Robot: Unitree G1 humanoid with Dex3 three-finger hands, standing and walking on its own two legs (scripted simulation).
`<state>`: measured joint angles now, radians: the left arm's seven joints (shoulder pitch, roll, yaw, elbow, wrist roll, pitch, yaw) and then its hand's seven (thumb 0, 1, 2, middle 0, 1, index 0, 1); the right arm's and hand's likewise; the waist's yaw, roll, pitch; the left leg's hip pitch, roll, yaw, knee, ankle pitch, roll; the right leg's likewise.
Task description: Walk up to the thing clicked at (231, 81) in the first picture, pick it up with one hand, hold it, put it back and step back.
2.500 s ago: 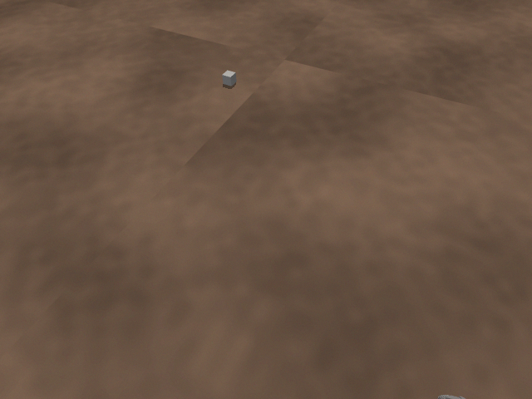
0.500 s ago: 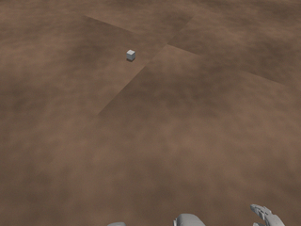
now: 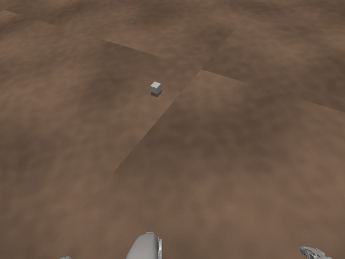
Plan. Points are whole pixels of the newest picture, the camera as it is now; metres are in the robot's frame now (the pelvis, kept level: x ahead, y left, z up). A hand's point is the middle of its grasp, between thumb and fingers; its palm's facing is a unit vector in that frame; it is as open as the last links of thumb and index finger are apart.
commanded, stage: walk up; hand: left
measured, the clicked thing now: (156, 87) +1.51 +0.25 -0.74
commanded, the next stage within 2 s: none
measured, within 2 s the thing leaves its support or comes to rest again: neither
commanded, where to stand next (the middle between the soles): +1.13 +0.03 m, yaw -2 degrees
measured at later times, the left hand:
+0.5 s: hand (89, 180) +0.35 +0.31 -0.14, palm faces -0.11 -0.93 -0.34, open 7.4 cm
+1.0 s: hand (111, 129) +0.55 +0.28 -0.13, palm faces -0.03 -0.93 -0.38, open 7.4 cm
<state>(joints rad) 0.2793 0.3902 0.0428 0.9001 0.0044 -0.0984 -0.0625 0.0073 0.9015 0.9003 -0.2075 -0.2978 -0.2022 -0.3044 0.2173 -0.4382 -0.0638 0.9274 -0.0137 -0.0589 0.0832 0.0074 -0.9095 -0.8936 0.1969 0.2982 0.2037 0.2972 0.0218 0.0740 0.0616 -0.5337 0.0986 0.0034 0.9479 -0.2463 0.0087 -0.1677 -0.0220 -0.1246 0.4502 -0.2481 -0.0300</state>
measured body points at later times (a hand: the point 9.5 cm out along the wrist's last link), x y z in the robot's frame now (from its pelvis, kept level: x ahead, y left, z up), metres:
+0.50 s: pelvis +0.27 +0.04 +0.00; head +0.28 +0.05 +0.45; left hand +0.36 +0.36 -0.12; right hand +0.31 -0.28 -0.10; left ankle +0.25 +0.15 -0.74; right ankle +0.39 -0.13 -0.69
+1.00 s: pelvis +0.49 +0.00 +0.00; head +0.51 -0.01 +0.45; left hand +0.55 +0.32 -0.10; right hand +0.57 -0.32 -0.12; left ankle +0.63 +0.15 -0.71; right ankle +0.47 -0.12 -0.74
